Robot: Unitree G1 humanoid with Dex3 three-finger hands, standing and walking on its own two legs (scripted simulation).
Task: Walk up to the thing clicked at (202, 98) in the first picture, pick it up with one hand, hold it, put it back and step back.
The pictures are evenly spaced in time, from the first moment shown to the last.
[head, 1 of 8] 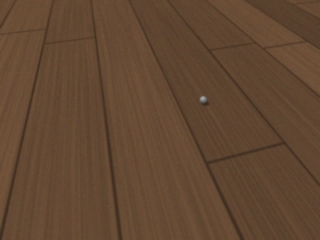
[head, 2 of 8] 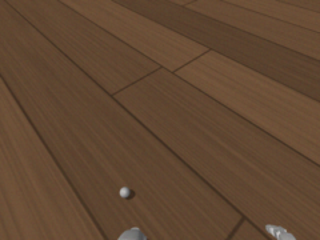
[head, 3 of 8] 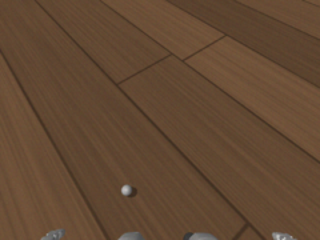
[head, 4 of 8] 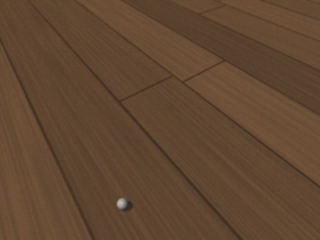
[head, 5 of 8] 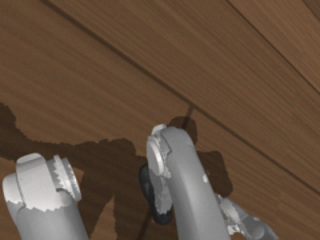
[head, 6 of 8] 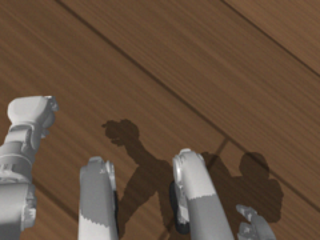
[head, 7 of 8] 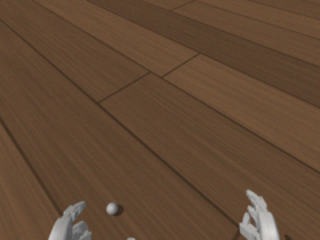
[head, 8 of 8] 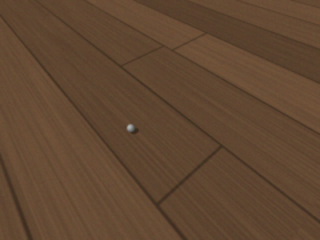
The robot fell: no
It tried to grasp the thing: yes
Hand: left
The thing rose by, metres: 0.69
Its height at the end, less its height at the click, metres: +0.00
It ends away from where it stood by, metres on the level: 0.00
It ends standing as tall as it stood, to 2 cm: yes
